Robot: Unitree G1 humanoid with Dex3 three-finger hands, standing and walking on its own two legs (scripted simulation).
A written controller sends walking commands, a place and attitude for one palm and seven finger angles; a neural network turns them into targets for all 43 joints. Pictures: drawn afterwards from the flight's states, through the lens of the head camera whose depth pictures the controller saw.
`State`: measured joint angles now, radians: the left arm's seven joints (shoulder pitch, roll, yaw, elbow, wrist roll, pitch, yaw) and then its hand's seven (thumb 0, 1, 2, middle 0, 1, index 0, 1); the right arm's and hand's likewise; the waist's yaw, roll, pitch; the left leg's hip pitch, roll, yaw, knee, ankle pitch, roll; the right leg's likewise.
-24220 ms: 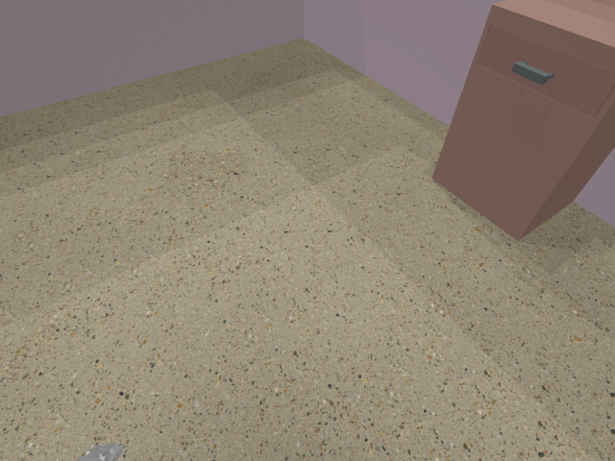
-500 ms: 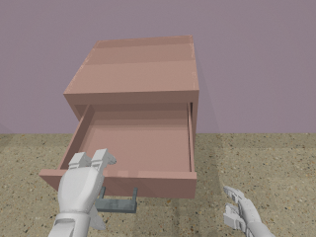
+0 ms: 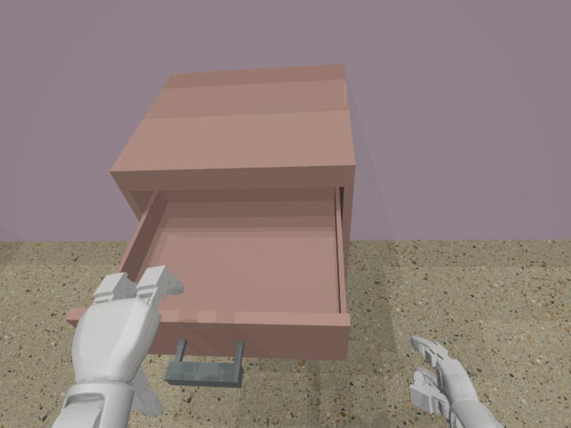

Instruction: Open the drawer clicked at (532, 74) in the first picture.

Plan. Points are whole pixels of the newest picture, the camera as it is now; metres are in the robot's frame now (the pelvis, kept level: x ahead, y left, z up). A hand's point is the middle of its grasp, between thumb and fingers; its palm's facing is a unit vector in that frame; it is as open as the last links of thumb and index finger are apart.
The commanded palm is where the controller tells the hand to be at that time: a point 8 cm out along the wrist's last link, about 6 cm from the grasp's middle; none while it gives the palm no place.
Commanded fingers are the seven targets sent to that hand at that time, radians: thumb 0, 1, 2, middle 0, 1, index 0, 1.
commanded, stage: draw the hand back to the body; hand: left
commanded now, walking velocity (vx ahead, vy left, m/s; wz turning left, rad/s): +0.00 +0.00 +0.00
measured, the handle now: (208, 359) +0.23 +0.18 -0.09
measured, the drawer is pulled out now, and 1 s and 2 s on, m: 0.30 0.30 0.30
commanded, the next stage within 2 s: step back with the hand held close in 1.32 s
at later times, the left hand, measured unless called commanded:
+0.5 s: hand (126, 335) +0.18 +0.20 +0.12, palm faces +0.30 -0.86 -0.41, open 13.5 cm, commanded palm +0.14 +0.25 +0.16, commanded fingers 0.00 -0.15 0.45 -0.28 -0.98 -0.28 -0.98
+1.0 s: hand (58, 316) +0.18 +0.26 +0.17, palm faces +0.43 -0.81 -0.41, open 9.7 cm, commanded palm +0.12 +0.30 +0.19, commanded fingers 0.00 0.73 0.82 -0.21 -0.41 -0.21 -0.41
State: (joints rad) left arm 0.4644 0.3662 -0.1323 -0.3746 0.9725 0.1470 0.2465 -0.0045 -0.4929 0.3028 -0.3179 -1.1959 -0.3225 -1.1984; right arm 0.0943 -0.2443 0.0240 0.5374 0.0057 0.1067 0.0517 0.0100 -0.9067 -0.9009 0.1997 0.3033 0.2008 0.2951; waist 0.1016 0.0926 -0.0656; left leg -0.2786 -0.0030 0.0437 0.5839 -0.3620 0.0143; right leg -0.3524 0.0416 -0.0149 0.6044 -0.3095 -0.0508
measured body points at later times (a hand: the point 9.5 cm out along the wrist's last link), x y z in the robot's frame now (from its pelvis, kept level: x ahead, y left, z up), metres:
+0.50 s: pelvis +0.01 +0.01 +0.01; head +0.01 -0.01 +0.46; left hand +0.16 +0.25 +0.15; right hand +0.23 -0.17 -0.06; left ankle -0.04 +0.11 -0.73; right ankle +0.00 -0.09 -0.73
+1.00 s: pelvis +0.01 +0.01 +0.01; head +0.00 +0.00 +0.46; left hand +0.15 +0.30 +0.19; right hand +0.23 -0.19 -0.06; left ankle -0.04 +0.11 -0.73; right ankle +0.00 -0.09 -0.73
